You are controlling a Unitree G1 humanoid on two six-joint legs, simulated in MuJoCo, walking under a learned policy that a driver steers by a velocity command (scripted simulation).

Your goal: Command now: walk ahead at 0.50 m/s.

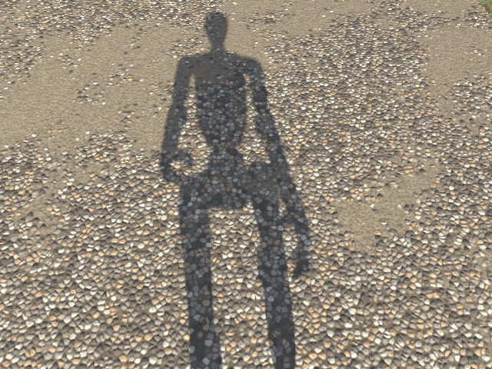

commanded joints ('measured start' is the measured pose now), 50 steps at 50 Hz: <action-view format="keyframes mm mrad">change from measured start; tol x32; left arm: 1 112 99 32 -17 0 -27 16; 4 509 292 93 83 45 -39 32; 33 574 72 17 126 -47 -45 34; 50 89 28 8 -24 4 20 -7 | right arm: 1 19 -165 -32 -17 -6 -2 -10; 26 -555 -94 -17 -267 3 45 42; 32 14 -270 -84 -121 -43 8 4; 50 -78 -145 -29 -89 17 -13 -22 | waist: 1 108 108 -30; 4 177 -218 -350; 27 111 -54 57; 33 -36 275 -381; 50 55 102 28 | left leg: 1 8 292 -74 239 1051 99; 5 -742 38 -130 1183 -140 34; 27 -762 125 -3 395 245 12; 31 -205 80 -9 274 222 100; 33 189 521 -758 94 100 277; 38 -318 327 -234 -41 173 92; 50 -217 268 136 64 873 29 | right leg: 1 153 74 -28 -66 -93 -57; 5 821 -361 739 -310 -199 -273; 10 388 -185 283 -425 32 -131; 30 665 -165 74 -103 741 -76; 33 13 127 59 726 -441 -9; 34 -61 40 148 764 -362 -24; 50 4 3 -36 121 111 20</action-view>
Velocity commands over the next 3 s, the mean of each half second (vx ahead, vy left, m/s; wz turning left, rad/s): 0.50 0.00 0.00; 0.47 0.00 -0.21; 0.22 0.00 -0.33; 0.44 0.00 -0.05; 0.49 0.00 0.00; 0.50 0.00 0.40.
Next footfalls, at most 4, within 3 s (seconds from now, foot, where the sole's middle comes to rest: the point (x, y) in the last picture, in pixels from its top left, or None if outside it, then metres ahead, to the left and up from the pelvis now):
0.06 right None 0.20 -0.09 -0.77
0.62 left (210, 352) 0.50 0.09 -0.77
1.14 right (268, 273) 0.72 -0.08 -0.77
1.78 left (206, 247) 0.82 0.10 -0.77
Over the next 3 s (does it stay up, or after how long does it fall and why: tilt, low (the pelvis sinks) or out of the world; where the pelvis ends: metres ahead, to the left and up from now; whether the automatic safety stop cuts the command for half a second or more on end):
stays up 1.34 -0.14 0.00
